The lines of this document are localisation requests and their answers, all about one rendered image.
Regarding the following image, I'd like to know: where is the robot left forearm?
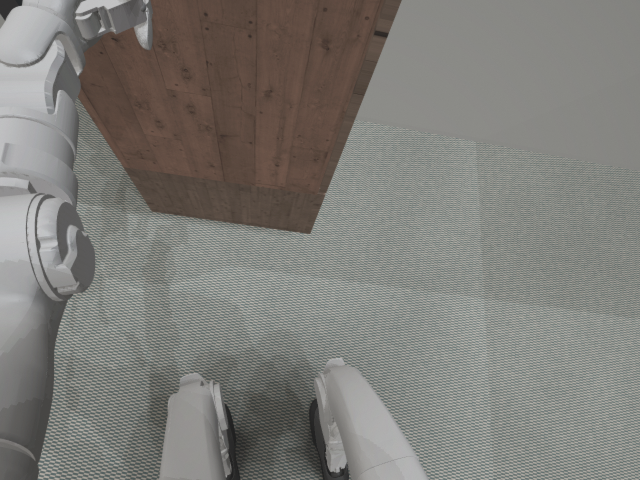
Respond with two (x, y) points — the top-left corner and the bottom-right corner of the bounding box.
(0, 6), (86, 209)

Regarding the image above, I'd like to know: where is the left robot hand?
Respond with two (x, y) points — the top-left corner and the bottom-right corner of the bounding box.
(22, 0), (153, 53)

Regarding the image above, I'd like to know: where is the left robot thigh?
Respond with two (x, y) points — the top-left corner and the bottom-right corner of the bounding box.
(159, 380), (228, 480)

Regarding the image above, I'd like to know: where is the right robot shin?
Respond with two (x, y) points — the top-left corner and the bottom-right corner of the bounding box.
(319, 358), (362, 472)

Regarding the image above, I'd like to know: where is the left robot upper arm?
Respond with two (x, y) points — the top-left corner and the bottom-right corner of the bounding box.
(0, 193), (95, 480)

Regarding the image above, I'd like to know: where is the handle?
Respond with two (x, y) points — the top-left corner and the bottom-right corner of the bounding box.
(0, 0), (23, 21)

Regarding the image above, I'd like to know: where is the cupboard door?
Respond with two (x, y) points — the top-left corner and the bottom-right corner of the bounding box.
(78, 0), (384, 195)

